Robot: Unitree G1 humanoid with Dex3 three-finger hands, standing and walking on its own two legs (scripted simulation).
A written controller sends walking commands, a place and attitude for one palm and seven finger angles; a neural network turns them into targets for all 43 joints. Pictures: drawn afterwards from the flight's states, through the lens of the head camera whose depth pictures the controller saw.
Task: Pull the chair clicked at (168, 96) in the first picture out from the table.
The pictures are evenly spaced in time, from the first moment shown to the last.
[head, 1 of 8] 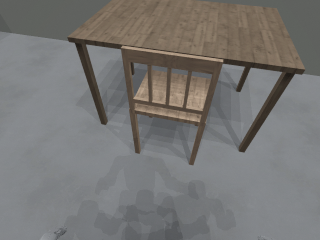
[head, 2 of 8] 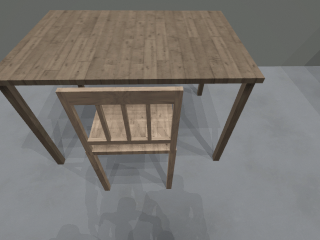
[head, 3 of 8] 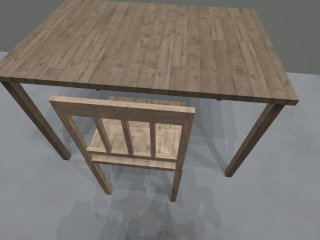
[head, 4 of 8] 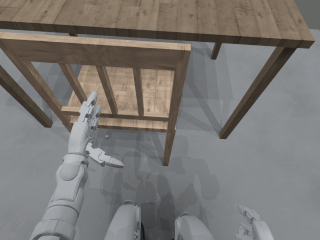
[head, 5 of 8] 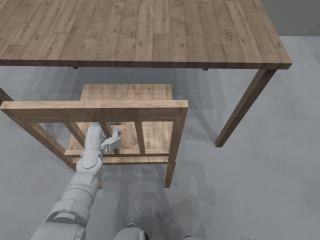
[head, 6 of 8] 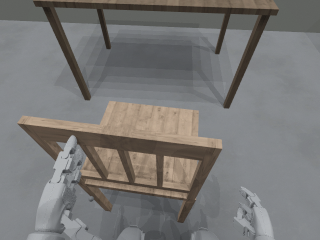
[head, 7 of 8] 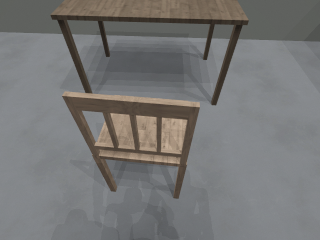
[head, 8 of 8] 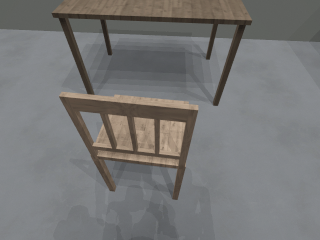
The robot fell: no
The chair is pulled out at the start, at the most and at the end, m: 0.00 0.62 0.62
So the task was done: yes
